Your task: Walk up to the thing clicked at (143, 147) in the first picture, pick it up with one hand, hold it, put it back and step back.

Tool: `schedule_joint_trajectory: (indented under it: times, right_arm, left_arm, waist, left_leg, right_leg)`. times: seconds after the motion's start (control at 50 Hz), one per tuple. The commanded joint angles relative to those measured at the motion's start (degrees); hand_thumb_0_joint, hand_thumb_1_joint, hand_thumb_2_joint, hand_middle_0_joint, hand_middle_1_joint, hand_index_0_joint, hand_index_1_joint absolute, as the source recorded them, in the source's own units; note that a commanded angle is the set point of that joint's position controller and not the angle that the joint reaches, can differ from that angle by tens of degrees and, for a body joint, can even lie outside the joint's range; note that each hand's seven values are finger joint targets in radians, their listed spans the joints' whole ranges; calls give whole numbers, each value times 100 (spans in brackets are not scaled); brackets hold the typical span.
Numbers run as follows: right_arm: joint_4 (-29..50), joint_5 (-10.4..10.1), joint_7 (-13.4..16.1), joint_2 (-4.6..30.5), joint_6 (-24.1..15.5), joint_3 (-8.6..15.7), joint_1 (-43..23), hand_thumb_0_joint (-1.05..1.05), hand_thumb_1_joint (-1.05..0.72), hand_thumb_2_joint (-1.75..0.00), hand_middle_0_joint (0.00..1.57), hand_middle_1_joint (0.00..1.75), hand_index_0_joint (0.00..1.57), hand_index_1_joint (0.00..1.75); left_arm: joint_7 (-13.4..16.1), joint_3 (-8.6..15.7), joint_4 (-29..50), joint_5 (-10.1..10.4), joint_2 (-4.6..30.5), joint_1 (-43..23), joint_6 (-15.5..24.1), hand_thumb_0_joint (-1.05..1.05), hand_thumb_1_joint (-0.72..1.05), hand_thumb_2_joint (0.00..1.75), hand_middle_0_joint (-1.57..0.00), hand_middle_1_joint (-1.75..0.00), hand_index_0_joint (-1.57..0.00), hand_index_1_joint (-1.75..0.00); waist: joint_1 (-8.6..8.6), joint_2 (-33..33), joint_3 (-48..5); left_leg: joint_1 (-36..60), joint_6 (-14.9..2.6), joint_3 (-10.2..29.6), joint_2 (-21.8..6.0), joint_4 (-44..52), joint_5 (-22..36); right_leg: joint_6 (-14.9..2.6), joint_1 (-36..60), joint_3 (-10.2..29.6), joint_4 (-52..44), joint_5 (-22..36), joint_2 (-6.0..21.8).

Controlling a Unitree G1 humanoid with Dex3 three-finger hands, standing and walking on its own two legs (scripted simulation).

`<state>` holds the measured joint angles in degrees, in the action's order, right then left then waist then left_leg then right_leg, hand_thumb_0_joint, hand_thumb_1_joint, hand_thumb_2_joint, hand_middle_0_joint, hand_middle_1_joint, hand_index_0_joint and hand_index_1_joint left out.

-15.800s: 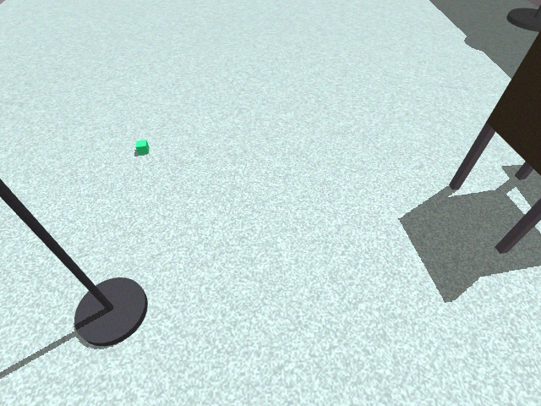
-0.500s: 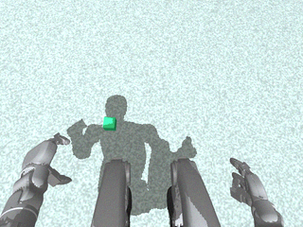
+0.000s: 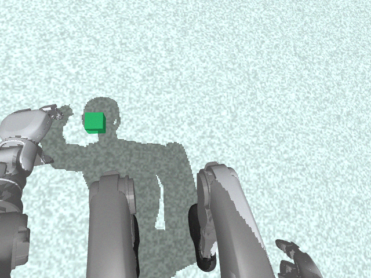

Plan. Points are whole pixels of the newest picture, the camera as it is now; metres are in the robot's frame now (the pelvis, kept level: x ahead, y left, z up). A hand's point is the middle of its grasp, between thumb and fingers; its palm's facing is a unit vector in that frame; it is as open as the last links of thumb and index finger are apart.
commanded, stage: rise first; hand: left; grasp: from above
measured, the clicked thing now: (95, 123) +0.52 +0.23 -0.36
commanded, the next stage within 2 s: none
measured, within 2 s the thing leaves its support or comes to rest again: neither
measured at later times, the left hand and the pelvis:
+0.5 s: hand (54, 131) +0.45 +0.29 -0.21, palm faces -0.47 -0.02 -0.88, open 11.9 cm; pelvis +0.01 +0.00 -0.04, yaw -2 degrees
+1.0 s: hand (61, 125) +0.47 +0.28 -0.23, palm faces -0.47 -0.03 -0.88, open 12.3 cm; pelvis +0.01 +0.00 -0.05, yaw -3 degrees
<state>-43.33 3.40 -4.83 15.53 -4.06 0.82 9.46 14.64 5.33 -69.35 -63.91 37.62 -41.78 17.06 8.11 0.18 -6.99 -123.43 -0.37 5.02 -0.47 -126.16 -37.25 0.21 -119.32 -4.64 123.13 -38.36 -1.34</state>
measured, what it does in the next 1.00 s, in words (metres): lowers itself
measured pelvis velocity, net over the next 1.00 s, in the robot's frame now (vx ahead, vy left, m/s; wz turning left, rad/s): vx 0.01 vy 0.00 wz -0.05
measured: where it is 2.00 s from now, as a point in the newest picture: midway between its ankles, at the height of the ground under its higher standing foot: (167, 253)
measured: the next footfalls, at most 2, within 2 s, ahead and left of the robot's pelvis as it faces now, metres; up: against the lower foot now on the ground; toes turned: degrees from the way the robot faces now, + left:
none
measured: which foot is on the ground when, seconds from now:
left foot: down 0.00-1.00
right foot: down 0.00-1.00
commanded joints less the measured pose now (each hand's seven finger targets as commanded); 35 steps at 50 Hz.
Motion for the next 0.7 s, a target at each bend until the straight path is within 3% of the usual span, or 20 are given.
schedule_joint_trajectory:
  times: [0.0, 0.1, 0.14, 0.2, 0.28, 0.34, 0.44, 0.68]
  right_arm:
    - [266, 78, 29, 1221, 35, 411, 792, 0, -90, -90, 20, 30, 20, 30]
    - [155, 172, -19, 1266, 116, 382, 848, 0, -91, -90, 20, 30, 20, 30]
    - [159, 210, -40, 1292, 131, 379, 859, 0, -90, -90, 20, 30, 20, 30]
    - [133, 251, -66, 1305, 161, 343, 873, 0, -91, -90, 20, 30, 20, 30]
    - [139, 314, -77, 1269, 187, 270, 848, 0, -91, -90, 20, 30, 20, 30]
    - [109, 352, -86, 1279, 210, 222, 860, 0, -91, -90, 20, 30, 20, 30]
    - [96, 433, -110, 1287, 254, 157, 913, 0, -91, -91, 20, 30, 20, 30]
    - [122, 504, -126, 1371, 218, 111, 969, 0, -91, -90, 20, 30, 20, 30]
  left_arm:
    - [459, 269, 426, -248, 1617, -1703, -36, 0, -11, 68, -45, -57, -44, -57]
    - [585, 145, 145, -524, 1610, -2025, -84, 0, -13, 68, -43, -59, -43, -59]
    - [629, 56, 326, -570, 1591, -2466, -41, 0, -15, 70, -43, -57, -42, -59]
    - [676, 27, -48, -705, 1577, -2308, -23, 0, -14, 69, -43, -58, -42, -59]
    - [771, 3, -144, -847, 1722, -2569, 58, 0, -14, 69, -42, -60, -42, -61]
    - [856, 133, -159, -956, 1898, -2563, 108, 0, -16, 70, -41, -62, -41, -62]
    - [1011, 170, -234, -1129, 2034, -2664, 140, 0, -16, 70, -41, -63, -41, -63]
    - [1108, 188, -353, -966, 2009, -2662, -97, 0, -21, 73, -37, -67, -37, -67]
  waist:
    - [-87, 1175, -3607]
    - [49, 1474, -3472]
    - [180, 1587, -3525]
    - [181, 1508, -3412]
    - [279, 1338, -3375]
    - [222, 1355, -3545]
    - [332, 1414, -3624]
    - [416, 1635, -3500]
  left_leg:
    - [2941, -110, -226, 152, 1370, 577]
    - [3029, -65, -98, 108, 1244, 702]
    - [2968, -57, -35, 98, 1224, 568]
    - [2909, -58, -11, 98, 1140, 535]
    - [2542, -145, -158, 135, 854, 434]
    - [2558, -152, -200, 147, 736, 636]
    - [2502, -166, -230, 123, 534, 896]
    - [2529, -140, -121, 38, 450, 902]
  right_leg:
    - [-281, 1291, -202, -1243, 697, -90]
    - [-268, 894, -276, -974, 794, -60]
    - [-261, 770, -295, -887, 720, -36]
    - [-255, 666, -332, -811, 679, -50]
    - [-241, 786, -297, -857, 675, -102]
    - [-232, 889, -304, -766, 837, -125]
    - [-219, 1026, -328, -652, 1136, -166]
    - [-218, 773, -406, -454, 1149, -161]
